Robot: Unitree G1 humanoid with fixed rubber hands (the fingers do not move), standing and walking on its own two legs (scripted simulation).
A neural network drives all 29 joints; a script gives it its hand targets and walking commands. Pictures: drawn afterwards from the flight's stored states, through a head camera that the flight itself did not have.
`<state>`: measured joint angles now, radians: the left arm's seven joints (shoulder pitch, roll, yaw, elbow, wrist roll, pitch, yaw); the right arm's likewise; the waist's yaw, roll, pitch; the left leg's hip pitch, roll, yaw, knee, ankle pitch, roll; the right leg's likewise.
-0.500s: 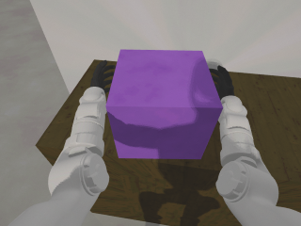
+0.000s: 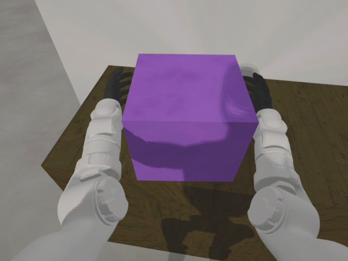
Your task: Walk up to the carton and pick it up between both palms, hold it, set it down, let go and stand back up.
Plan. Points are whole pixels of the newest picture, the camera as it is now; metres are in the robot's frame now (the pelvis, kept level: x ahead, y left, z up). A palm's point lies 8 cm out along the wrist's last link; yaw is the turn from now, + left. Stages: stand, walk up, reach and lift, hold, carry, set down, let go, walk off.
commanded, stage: set down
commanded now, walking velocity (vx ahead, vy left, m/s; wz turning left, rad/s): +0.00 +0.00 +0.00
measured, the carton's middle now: (185, 117) +0.44 -0.05 +0.09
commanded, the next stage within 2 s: none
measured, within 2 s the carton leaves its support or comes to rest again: rests again in 0.34 s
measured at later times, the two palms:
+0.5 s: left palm (120, 102) +0.47 +0.11 +0.14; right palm (258, 116) +0.41 -0.23 +0.11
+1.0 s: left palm (92, 78) +0.44 +0.14 +0.23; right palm (309, 91) +0.39 -0.30 +0.21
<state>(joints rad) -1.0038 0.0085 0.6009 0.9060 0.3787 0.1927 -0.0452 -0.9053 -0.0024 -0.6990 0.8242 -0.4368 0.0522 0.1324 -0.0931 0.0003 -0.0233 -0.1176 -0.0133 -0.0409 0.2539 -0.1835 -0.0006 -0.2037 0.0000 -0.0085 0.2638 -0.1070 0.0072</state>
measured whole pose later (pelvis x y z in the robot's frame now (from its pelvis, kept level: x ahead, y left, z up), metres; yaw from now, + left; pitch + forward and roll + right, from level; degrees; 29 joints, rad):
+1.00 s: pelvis -0.05 -0.04 -0.02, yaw +0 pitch +16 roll +1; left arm -1.43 0.46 -0.28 1.51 -0.49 0.11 0.05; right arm -1.28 -0.39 -0.04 1.32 0.34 0.20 -0.03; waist -0.13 -0.01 -0.24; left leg -0.55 0.02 -0.06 0.43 -0.16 -0.05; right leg -0.62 0.03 -0.03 0.39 -0.05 -0.05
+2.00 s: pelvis -0.04 -0.02 -0.01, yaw +1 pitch +3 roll +0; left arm -1.16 0.41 -0.12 1.12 -0.32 0.36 0.02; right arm -1.03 -0.41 -0.02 1.05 0.41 0.33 -0.06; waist -0.13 -0.03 -0.12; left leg -0.25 0.01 -0.06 0.38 -0.19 -0.03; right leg -0.30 0.02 -0.03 0.31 -0.08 -0.03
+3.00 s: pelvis -0.05 -0.02 +0.00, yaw -2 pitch -5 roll +0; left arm -0.43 0.24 0.13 0.26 -0.14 0.52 0.01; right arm -0.36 -0.33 -0.09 0.32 0.31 0.36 -0.04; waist -0.07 0.01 -0.02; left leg -0.07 0.01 -0.02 0.34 -0.18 -0.02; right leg -0.15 0.03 0.01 0.32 -0.08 -0.03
